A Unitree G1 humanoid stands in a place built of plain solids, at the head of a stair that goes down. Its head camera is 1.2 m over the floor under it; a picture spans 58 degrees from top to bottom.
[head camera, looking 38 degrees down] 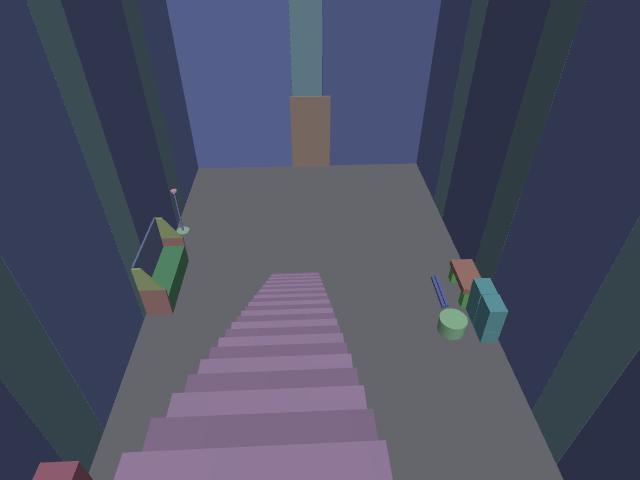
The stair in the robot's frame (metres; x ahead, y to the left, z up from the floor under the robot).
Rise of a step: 0.18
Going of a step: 0.23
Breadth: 0.95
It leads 3 degrees to the left of straight ahead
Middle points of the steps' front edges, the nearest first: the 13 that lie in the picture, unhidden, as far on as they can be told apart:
0.78 0.23 -0.36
1.01 0.24 -0.54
1.25 0.26 -0.72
1.48 0.27 -0.90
1.71 0.28 -1.08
1.95 0.29 -1.25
2.18 0.30 -1.43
2.41 0.31 -1.61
2.65 0.32 -1.79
2.88 0.33 -1.97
3.11 0.34 -2.15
3.35 0.35 -2.33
3.58 0.36 -2.51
